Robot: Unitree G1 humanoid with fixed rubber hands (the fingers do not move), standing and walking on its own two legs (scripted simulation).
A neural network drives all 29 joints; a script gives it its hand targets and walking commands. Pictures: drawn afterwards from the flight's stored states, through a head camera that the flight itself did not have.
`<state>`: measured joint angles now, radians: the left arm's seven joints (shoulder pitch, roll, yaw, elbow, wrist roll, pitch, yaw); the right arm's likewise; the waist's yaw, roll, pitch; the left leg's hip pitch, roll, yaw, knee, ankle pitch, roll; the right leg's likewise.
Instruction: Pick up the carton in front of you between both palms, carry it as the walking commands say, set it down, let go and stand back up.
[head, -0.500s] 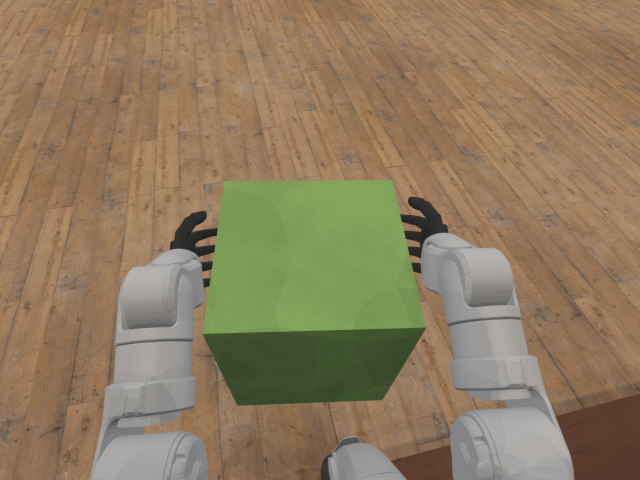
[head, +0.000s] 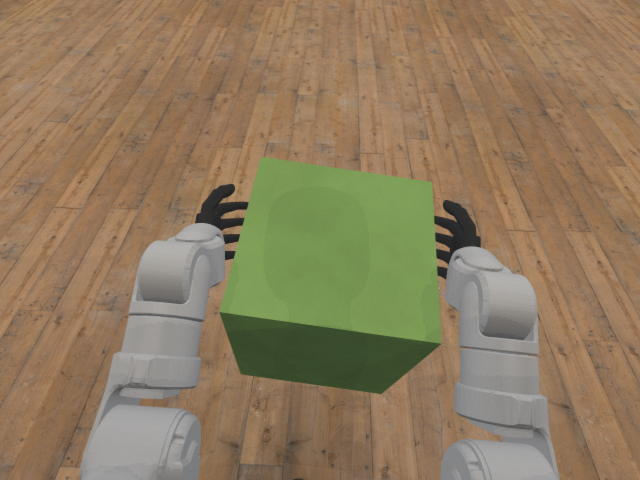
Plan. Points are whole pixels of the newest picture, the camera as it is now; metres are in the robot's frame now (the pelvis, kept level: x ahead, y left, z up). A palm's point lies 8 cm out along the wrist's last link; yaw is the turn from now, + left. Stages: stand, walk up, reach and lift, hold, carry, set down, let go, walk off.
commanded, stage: carry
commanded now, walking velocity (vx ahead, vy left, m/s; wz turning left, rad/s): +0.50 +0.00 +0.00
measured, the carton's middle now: (327, 287) +0.35 +0.04 +0.03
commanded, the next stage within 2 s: none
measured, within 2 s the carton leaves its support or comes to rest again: neither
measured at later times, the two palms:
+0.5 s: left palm (298, 114) +0.68 +0.13 +0.09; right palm (466, 120) +0.70 -0.17 +0.09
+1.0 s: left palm (294, 62) +0.89 +0.17 +0.08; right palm (434, 73) +0.88 -0.13 +0.09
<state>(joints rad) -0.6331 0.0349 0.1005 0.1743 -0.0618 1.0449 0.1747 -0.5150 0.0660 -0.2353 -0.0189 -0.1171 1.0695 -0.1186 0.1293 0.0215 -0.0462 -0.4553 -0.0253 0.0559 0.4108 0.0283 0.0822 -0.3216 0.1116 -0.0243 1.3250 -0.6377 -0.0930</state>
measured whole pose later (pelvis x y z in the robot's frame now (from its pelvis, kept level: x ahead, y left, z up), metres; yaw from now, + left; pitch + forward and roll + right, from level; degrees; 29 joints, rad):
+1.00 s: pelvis +0.63 +0.03 +0.01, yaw -1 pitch +4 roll +0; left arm -0.13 -0.13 0.11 -0.24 0.14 1.21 0.09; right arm -0.15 0.13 -0.09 -0.22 -0.11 1.19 -0.09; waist -0.03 -0.01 -0.15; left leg -0.24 0.02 0.20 0.37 -0.20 0.06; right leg -0.50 -0.07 -0.08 0.96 -0.36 0.00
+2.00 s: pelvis +1.09 +0.02 +0.00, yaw -1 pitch +4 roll +1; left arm -0.18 -0.14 0.12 -0.31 0.14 1.22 0.10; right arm -0.19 0.14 -0.11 -0.30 -0.12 1.19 -0.08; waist 0.00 -0.02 -0.12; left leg -0.36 0.05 0.22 0.52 -0.23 0.05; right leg -0.14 -0.09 -0.13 0.49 -0.39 0.06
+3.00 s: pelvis +1.03 +0.00 +0.00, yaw -2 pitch +1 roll +0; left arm -0.16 -0.13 0.11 0.00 0.22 0.95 0.05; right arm -0.16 0.13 -0.12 0.00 -0.21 0.93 -0.03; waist 0.00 0.00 -0.11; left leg -0.39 0.09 0.19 0.51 -0.14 0.02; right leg -0.20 -0.06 -0.17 0.54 -0.36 0.00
